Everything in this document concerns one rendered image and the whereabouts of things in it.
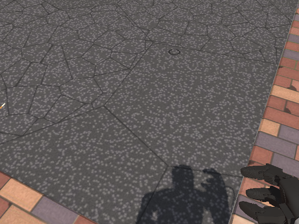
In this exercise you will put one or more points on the robot right hand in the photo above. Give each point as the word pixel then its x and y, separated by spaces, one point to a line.
pixel 285 200

